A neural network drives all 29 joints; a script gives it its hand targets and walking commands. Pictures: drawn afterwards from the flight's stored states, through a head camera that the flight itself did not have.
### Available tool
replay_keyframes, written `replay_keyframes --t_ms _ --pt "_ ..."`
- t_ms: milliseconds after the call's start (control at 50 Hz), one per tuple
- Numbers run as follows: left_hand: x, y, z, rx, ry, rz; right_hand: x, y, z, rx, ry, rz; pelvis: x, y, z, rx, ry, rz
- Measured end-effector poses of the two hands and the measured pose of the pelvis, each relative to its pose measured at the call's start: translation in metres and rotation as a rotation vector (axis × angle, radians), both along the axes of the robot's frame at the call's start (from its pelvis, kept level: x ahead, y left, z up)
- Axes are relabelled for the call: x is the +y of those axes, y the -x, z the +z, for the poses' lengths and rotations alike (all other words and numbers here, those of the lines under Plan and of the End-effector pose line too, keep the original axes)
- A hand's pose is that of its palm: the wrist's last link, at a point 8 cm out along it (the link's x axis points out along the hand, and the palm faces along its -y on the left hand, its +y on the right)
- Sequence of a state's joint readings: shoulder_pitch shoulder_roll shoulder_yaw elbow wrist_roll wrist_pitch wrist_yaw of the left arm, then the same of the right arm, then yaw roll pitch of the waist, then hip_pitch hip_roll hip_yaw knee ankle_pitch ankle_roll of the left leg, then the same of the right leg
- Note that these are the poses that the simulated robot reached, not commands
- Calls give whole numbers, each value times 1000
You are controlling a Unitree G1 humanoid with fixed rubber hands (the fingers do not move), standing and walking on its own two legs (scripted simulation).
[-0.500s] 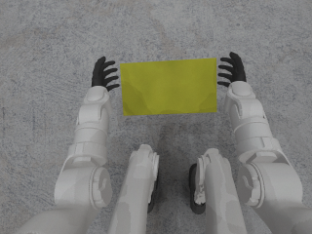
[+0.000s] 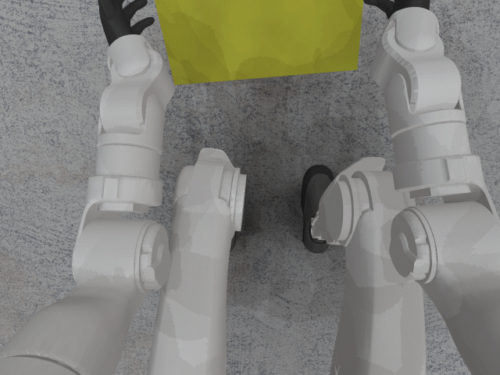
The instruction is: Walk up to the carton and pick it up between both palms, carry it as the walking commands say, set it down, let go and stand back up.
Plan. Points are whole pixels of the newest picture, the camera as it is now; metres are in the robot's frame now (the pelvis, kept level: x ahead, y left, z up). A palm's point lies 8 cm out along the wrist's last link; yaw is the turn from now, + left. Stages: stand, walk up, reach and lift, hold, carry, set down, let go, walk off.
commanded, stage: set down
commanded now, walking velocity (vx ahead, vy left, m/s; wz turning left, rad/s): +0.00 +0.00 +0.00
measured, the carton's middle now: (261, 15) +0.55 +0.05 -0.26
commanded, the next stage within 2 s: none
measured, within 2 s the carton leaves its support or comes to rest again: rests again in 1.08 s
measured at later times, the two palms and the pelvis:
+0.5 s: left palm (146, 19) +0.52 +0.20 -0.20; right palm out of the picture +0.56 -0.14 -0.19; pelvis +0.01 +0.01 -0.05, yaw +0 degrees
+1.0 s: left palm out of the picture +0.56 +0.20 -0.22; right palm out of the picture +0.59 -0.15 -0.23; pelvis +0.02 -0.01 -0.09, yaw -1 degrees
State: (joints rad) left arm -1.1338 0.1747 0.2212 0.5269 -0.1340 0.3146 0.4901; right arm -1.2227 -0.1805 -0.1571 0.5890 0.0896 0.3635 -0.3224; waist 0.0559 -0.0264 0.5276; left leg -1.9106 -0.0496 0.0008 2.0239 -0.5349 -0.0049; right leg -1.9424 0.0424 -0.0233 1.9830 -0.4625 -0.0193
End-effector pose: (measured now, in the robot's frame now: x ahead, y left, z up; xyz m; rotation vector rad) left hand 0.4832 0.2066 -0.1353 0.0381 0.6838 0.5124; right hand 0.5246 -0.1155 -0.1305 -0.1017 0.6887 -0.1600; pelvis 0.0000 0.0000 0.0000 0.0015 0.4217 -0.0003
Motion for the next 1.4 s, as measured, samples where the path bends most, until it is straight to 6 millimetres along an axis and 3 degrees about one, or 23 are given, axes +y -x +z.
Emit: replay_keyframes --t_ms 180,380,500,860,1400 --pt "0 -22 -13 -23 49 -117 -7 -15 -7 -30 21 -34 10 7 -28 -33 28 8" --pt "3 -39 -35 -13 123 -266 -19 -28 -36 8 4 19 17 1 -45 -17 28 4" --pt "-2 -38 -62 8 144 -272 -25 -33 -57 45 13 28 14 -6 -53 7 16 0" --pt "-8 -71 -81 -52 185 -317 -40 -63 -92 2 -59 34 -8 -16 -90 23 -29 -20" --pt "-3 -84 -92 -69 228 -339 -38 -74 -101 -1 -91 10 2 -48 -93 171 -1 -20"
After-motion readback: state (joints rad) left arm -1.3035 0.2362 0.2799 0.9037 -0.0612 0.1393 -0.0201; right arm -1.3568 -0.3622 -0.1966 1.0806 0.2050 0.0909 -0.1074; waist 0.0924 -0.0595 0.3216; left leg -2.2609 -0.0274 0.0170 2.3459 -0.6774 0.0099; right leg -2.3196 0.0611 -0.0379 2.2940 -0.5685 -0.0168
